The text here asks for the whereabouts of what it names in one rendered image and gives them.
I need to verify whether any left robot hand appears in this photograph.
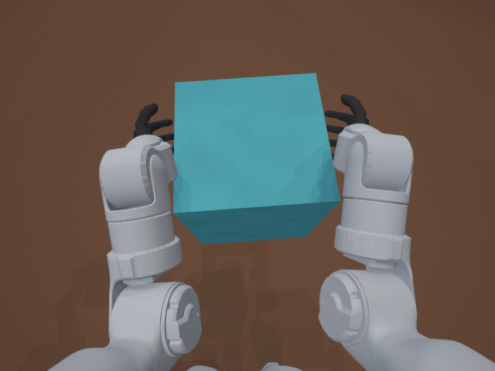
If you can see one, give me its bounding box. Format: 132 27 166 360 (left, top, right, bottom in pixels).
133 104 174 154

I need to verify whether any carton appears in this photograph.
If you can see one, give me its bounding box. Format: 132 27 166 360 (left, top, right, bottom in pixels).
173 73 340 244

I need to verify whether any right robot upper arm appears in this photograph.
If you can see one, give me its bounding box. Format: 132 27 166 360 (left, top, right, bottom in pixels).
319 269 495 371

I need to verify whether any left robot upper arm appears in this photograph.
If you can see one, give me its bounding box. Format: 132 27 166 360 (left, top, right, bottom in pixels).
47 281 202 371

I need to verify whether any robot left forearm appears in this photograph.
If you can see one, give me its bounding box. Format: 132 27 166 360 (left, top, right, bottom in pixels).
99 134 183 338

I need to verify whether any right robot hand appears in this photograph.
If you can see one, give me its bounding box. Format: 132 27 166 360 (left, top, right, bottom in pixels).
324 94 369 158

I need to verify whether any robot right forearm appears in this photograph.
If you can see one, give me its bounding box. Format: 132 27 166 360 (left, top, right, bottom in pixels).
333 124 417 310

